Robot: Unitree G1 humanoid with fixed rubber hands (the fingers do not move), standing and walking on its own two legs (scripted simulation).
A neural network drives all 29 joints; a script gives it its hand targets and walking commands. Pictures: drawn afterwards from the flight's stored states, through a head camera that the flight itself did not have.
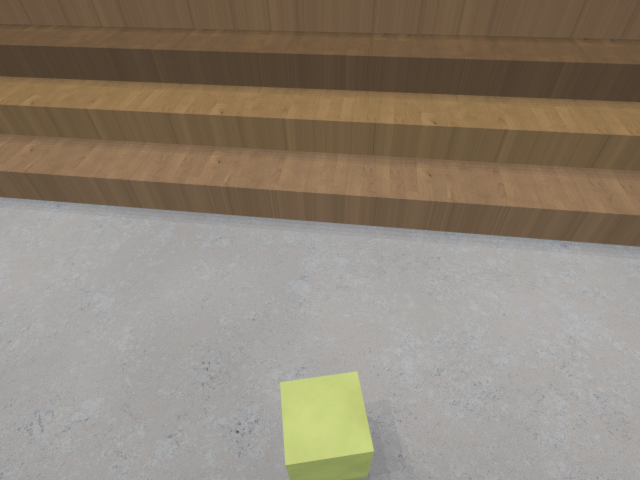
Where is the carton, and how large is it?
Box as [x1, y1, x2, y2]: [280, 371, 373, 479]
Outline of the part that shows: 356,371 280,382 285,465 290,479 355,479 366,477 373,453 373,448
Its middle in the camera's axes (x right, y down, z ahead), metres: +0.01 +0.52 +1.06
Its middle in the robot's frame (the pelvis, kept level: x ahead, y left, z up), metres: +0.41 +0.03 -0.66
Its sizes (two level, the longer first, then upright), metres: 0.210 0.200 0.250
